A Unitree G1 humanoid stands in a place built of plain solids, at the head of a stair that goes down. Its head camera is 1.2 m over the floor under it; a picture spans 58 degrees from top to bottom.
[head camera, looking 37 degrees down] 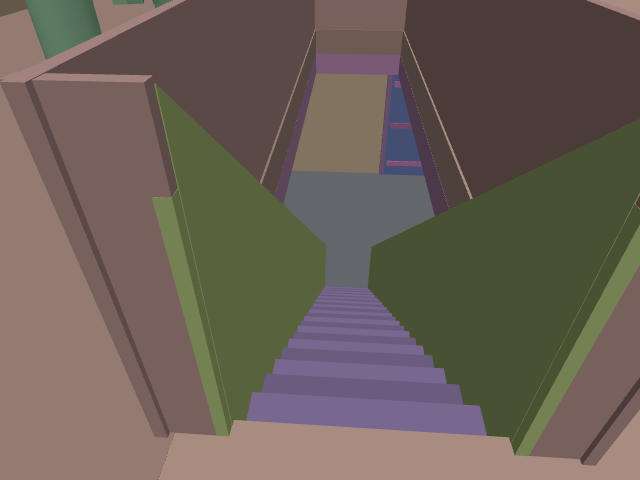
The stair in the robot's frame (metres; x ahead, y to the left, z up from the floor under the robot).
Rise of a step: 0.17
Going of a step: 0.21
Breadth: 0.88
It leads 4 degrees to the right of straight ahead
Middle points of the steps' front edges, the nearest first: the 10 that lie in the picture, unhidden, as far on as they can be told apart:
0.68 -0.14 0.00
0.88 -0.16 -0.17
1.09 -0.17 -0.34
1.29 -0.18 -0.51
1.50 -0.20 -0.68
1.70 -0.21 -0.85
1.91 -0.23 -1.02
2.11 -0.24 -1.19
2.32 -0.25 -1.36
2.52 -0.27 -1.53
